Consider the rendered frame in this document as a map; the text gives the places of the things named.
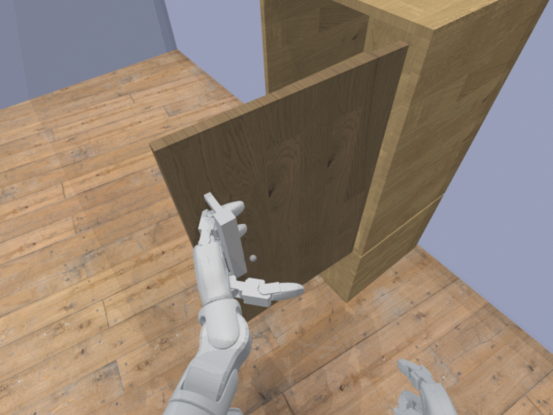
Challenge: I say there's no robot left hand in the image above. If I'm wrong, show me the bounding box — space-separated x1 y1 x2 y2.
193 201 304 308

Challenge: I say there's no robot left forearm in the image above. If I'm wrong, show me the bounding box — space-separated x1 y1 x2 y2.
162 298 251 415

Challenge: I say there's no robot right hand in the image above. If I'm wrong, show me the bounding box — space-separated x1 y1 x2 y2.
393 359 457 415

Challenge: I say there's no cupboard door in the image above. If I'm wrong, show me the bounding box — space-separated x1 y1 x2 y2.
149 41 409 322

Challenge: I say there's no handle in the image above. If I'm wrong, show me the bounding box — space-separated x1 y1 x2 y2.
204 192 247 279

